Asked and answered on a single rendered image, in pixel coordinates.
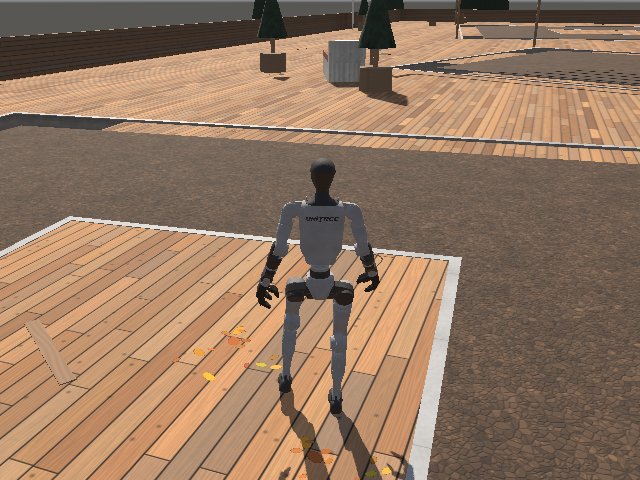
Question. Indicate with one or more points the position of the right robot hand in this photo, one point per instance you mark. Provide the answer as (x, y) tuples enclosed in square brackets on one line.
[(365, 278)]

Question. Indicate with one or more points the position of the left robot forearm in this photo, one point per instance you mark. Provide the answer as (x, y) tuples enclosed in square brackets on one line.
[(270, 268)]

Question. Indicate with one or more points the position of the left robot upper arm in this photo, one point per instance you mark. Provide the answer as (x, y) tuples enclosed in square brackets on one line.
[(289, 211)]

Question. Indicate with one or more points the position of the left robot hand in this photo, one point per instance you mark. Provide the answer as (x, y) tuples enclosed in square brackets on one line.
[(261, 293)]

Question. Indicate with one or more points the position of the right robot forearm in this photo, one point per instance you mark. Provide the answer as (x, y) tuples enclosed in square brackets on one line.
[(369, 263)]

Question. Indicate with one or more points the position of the right robot upper arm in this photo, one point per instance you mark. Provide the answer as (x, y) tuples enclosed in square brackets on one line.
[(353, 212)]

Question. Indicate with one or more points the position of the right robot foot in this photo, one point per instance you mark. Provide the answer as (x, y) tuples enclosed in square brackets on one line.
[(335, 405)]

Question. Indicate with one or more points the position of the right robot thigh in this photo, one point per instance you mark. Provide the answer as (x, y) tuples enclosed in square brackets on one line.
[(342, 304)]

